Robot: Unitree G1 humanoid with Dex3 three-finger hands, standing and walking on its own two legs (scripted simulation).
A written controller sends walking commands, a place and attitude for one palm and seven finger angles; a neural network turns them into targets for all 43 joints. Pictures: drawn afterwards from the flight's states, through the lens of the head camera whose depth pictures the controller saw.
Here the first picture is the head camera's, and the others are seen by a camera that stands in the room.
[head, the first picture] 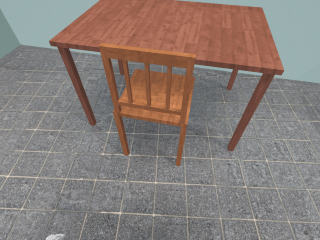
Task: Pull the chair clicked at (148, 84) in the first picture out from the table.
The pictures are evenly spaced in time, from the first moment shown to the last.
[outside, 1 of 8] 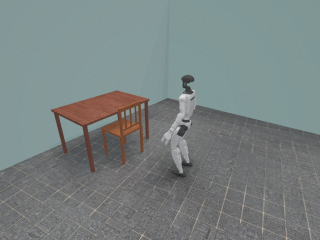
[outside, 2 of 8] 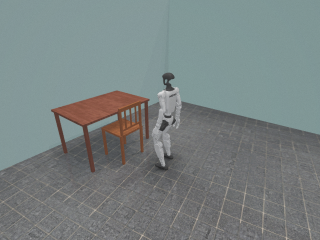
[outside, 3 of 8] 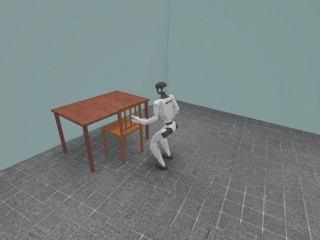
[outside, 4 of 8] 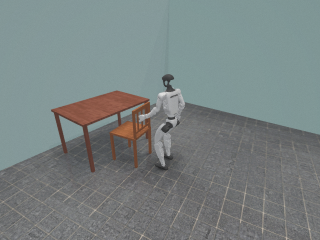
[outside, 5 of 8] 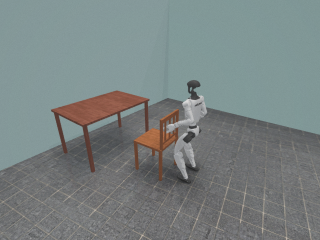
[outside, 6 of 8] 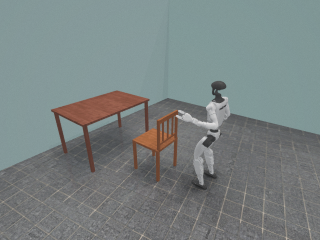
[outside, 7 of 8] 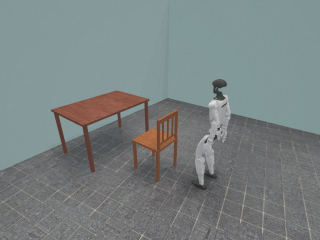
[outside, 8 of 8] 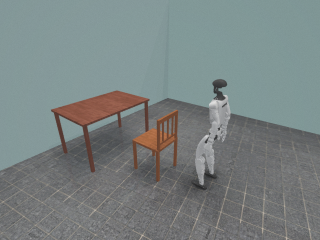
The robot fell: no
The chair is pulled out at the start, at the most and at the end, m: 0.00 0.61 0.60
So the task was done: yes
